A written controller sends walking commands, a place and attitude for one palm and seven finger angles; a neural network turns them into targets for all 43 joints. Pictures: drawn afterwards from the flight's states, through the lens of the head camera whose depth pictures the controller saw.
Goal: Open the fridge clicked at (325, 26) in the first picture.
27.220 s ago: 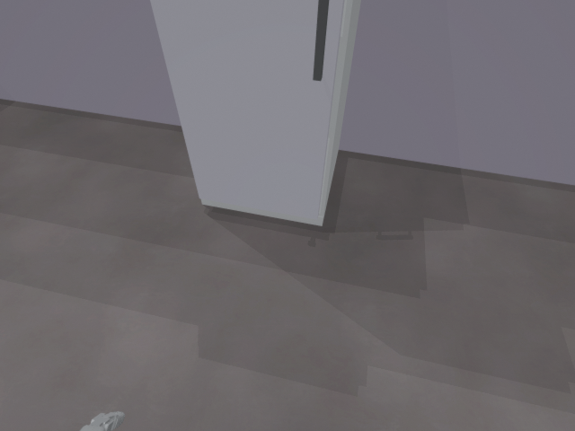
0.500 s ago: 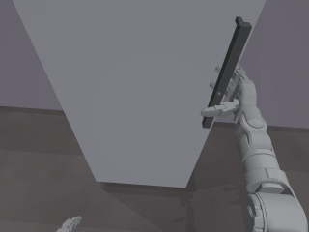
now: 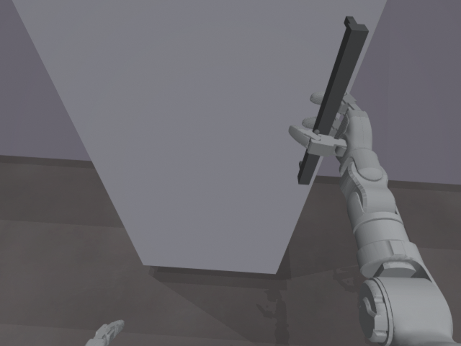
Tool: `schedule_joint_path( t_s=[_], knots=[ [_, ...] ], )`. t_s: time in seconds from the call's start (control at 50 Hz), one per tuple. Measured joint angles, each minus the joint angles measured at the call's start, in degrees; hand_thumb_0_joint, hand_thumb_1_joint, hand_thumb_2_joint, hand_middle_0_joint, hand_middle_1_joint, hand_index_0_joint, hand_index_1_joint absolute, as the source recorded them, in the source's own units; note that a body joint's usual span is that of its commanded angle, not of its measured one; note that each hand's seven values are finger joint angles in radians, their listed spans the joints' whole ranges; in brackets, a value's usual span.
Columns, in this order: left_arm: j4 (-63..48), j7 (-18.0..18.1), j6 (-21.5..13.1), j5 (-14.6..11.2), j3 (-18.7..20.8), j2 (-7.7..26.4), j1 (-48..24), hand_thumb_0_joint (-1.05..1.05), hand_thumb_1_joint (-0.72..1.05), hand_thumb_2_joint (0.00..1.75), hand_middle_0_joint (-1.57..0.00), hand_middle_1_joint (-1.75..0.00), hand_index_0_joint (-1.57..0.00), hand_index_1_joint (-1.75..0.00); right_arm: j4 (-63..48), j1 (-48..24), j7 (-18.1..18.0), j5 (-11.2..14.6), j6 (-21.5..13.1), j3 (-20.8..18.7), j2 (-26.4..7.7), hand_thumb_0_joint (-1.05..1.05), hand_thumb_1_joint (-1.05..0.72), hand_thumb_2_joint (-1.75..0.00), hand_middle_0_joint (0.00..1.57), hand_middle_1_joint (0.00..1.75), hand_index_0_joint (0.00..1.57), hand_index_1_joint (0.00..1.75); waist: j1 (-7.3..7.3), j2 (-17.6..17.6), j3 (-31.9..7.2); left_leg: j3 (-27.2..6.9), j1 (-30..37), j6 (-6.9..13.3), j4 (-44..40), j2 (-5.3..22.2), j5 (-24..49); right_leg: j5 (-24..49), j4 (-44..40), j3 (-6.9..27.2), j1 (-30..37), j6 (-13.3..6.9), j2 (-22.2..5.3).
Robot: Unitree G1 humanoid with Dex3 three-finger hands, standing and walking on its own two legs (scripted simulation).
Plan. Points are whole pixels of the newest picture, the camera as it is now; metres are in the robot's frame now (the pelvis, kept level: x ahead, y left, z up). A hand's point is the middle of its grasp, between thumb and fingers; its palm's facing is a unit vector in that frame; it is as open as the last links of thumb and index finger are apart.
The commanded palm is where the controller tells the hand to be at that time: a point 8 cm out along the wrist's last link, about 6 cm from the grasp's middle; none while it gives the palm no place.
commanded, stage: grip the handle and tug to test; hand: right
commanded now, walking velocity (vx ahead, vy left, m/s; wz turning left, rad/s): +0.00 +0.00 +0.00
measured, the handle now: (322, 115) +0.50 -0.11 +0.16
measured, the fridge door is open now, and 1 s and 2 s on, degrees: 0 0 5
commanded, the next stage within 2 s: pull the door a little, standing still in 0.96 s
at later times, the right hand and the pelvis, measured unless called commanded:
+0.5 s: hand (316, 133) +0.44 -0.09 +0.16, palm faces -0.07 +1.00 +0.03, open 6.1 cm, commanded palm +0.42 -0.15 +0.16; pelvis +0.00 +0.01 +0.00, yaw +1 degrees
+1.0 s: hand (315, 134) +0.44 -0.09 +0.16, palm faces -0.07 +1.00 +0.04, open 6.0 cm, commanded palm +0.40 -0.15 +0.16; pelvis +0.02 +0.01 +0.00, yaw +2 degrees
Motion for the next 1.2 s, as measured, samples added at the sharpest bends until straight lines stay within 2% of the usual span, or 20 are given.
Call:
schedule_joint_path(
  t_s=[0.18,0.22,0.6,0.8,1.04,1.2],
  knots=[
    [-0.1,-0.1,0.3,0.0,0.0,-0.1,1.4,0.01,0.90,0.90,-0.21,-0.30,-0.20,-0.30,0.1,1.2,0.1,-0.4,-0.3,-1.6,-1.3,0.00,-0.59,-0.77,0.41,1.35,0.39,1.34,0.58,0.3,-0.2,-0.6,0.1,0.1,-0.2,-0.3,0.1,-0.1,-0.2,-0.5,0.4,0.1,-0.4],
    [-0.1,0.0,0.3,0.0,0.2,0.0,1.6,0.01,0.90,0.90,-0.21,-0.30,-0.20,-0.30,-0.1,1.3,0.7,-0.3,-0.4,-1.5,-1.2,0.01,-0.62,-0.79,0.39,1.36,0.38,1.34,0.60,0.3,-0.1,-0.5,0.2,0.2,-0.3,-0.4,0.1,-0.2,-0.2,-0.5,0.4,0.2,-0.5],
    [-1.0,0.5,0.9,0.0,0.1,0.3,0.2,0.01,0.91,0.90,-0.21,-0.30,-0.20,-0.30,0.0,1.3,1.8,-0.3,-0.1,-2.4,-1.3,0.01,-0.64,-0.83,0.38,1.38,0.36,1.37,0.73,0.3,-0.2,-0.4,0.2,0.5,-0.5,-0.7,0.2,0.1,-0.5,-0.2,0.5,0.5,-0.7],
    [-2.2,0.3,1.5,-0.2,0.1,0.3,0.4,0.01,0.91,0.90,-0.21,-0.30,-0.20,-0.30,-4.3,4.9,1.7,0.4,1.0,-3.0,-1.1,0.01,-0.67,-0.81,0.36,1.38,0.34,1.36,0.74,0.0,-0.6,-1.2,1.1,0.5,-1.2,-0.9,0.2,-0.3,-1.2,-1.0,1.7,0.5,-0.9],
    [-4.0,-0.4,2.8,-0.3,0.4,0.2,-0.3,0.01,0.91,0.90,-0.20,-0.30,-0.20,-0.30,-16.2,12.9,1.0,0.8,5.4,-2.8,-0.1,0.01,-0.71,-0.77,0.33,1.38,0.32,1.36,0.30,0.1,-1.3,-2.3,3.6,0.5,-2.8,-0.8,-0.5,-1.3,-2.9,-2.1,4.6,0.7,-0.8],
    [-4.2,-0.3,3.5,0.0,0.7,0.2,-1.9,0.01,0.91,0.90,-0.20,-0.30,-0.20,-0.30,-21.4,14.1,-0.1,0.5,9.2,-0.4,1.3,0.01,-0.70,-0.78,0.32,1.38,0.32,1.36,-1.09,0.5,-1.2,-1.3,4.9,0.5,-3.5,-0.5,-1.1,-2.0,-2.8,-1.1,5.0,0.8,-0.5]
  ],
)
